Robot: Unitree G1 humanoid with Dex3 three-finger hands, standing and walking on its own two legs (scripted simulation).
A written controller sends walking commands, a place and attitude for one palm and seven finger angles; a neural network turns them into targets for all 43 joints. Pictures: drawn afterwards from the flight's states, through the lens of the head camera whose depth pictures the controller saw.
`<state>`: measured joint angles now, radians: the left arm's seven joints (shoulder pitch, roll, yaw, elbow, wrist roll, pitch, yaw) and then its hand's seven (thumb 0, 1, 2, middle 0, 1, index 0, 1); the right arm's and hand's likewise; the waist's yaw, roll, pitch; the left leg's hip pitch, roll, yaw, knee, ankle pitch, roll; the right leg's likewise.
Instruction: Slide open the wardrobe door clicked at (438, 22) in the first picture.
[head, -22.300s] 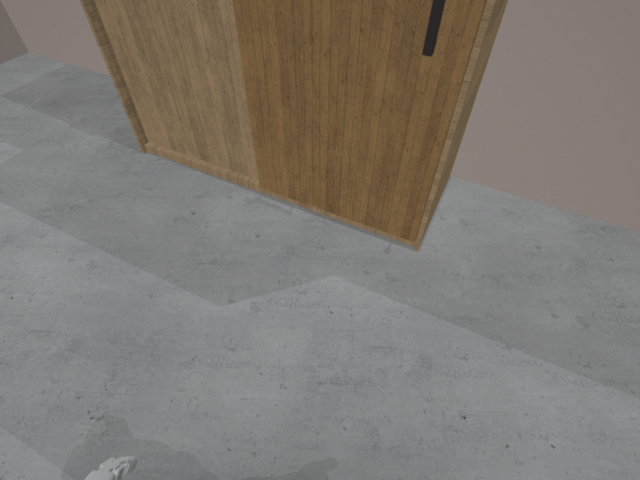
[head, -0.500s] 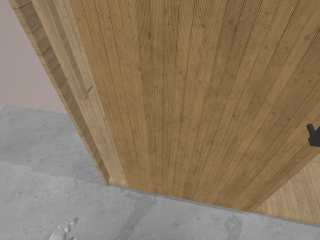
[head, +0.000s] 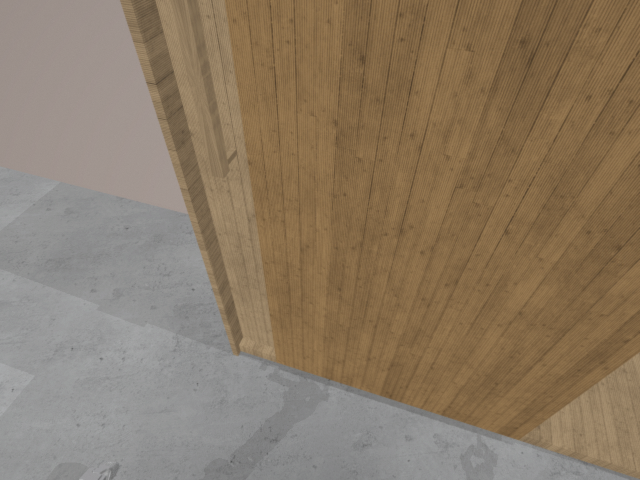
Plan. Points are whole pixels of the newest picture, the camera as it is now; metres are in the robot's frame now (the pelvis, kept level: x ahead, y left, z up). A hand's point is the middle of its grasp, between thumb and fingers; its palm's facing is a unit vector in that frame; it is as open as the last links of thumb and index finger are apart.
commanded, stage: stop walking and hold the door there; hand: right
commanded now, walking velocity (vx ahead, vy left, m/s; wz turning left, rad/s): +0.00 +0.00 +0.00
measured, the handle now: out of the picture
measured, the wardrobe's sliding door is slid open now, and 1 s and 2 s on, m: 0.58 0.58 0.58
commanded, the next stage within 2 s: loosen the grip on the handle in 1.72 s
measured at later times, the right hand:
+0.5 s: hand out of the picture +0.38 -0.40 +0.15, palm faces +0.53 +0.81 -0.26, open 5.8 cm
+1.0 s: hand out of the picture +0.37 -0.40 +0.16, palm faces +0.41 +0.89 -0.20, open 6.0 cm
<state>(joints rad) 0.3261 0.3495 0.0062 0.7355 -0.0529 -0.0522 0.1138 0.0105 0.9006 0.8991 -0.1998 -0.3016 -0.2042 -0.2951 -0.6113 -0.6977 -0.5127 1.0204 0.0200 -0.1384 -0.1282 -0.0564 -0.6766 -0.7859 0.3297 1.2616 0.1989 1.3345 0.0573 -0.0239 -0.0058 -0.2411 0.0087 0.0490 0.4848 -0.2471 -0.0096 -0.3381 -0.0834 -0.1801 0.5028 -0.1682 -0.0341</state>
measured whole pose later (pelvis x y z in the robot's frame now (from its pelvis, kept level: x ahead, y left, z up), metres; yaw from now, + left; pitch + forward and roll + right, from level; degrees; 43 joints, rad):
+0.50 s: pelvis -0.01 -0.07 -0.01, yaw -2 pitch -1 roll -1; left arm 0.25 0.35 0.03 0.75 -0.05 -0.02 0.10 0.01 0.90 0.90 -0.20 -0.30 -0.20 -0.29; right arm -0.63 -0.55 -0.39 0.91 0.00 -0.21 -0.07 -0.16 -0.63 -0.83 0.43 1.37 0.36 1.39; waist 0.02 -0.03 0.05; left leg -0.30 0.16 0.03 0.67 -0.35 -0.08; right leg -0.33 0.02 -0.14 0.58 -0.23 -0.07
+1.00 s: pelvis -0.07 -0.12 -0.01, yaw +0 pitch +1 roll +2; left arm 0.29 0.29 -0.04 0.69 -0.03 -0.07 0.07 0.01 0.90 0.90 -0.20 -0.30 -0.21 -0.30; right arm -0.77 -0.51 -0.27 0.80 0.05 -0.06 -0.09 -0.09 -0.73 -0.76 0.39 1.36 0.25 1.40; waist 0.01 -0.03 0.09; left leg -0.15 -0.03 0.07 0.53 -0.39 0.01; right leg -0.42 0.03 -0.19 0.48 -0.10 -0.12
